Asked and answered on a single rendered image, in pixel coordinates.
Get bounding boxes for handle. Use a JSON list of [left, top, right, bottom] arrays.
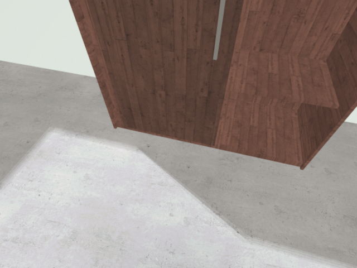
[[213, 0, 225, 60]]

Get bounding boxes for wardrobe door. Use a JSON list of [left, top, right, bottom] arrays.
[[79, 0, 123, 122], [87, 0, 244, 146]]

